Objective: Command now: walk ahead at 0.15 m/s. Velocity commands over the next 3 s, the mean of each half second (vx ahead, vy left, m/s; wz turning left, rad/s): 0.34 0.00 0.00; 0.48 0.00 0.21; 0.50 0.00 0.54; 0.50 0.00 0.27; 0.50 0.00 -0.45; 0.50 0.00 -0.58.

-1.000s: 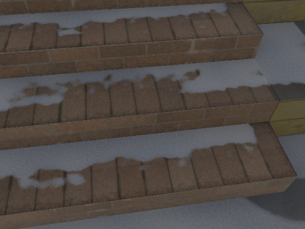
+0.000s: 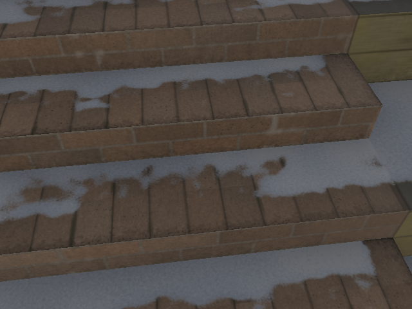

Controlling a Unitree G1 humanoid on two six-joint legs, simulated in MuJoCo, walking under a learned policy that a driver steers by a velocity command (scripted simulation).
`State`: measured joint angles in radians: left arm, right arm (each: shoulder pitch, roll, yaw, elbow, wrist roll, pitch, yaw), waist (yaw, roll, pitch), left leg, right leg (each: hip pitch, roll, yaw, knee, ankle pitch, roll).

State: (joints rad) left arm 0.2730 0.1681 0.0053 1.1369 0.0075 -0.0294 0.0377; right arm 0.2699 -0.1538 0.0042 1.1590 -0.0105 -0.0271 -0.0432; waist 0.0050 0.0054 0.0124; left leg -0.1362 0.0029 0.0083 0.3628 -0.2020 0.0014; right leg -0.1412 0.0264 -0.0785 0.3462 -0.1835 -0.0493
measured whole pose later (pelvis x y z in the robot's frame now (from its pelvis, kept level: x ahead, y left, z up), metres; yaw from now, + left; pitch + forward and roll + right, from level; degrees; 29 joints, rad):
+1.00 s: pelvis +0.31 -0.02 +0.01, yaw +9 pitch +4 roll +2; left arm 0.52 0.11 -0.03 1.15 -0.03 -0.09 0.03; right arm -0.11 -0.07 0.08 0.64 0.00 0.01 -0.02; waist 0.00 0.01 0.02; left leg -1.01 -0.04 0.17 1.41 -0.43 0.15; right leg 0.03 -0.03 -0.25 0.18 -0.15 -0.05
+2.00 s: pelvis +0.86 +0.19 +0.29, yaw +32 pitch +6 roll +1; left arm 0.61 0.12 0.05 1.04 0.02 -0.10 0.04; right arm -0.22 -0.06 0.04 0.44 -0.03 -0.04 0.04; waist 0.13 -0.01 0.05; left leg -1.23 0.11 0.13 1.48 -0.45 0.12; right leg 0.13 -0.07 -0.13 0.06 -0.28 0.01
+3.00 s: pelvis +1.39 +0.42 +0.59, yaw -1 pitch +4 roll +2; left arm 0.48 0.19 0.05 0.92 0.01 -0.10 0.00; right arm -0.03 -0.04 0.06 0.49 -0.07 -0.04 -0.01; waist 0.07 0.00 -0.01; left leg -1.34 0.07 0.04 1.99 -0.35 0.06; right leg -0.20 0.13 0.14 0.50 -0.34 -0.13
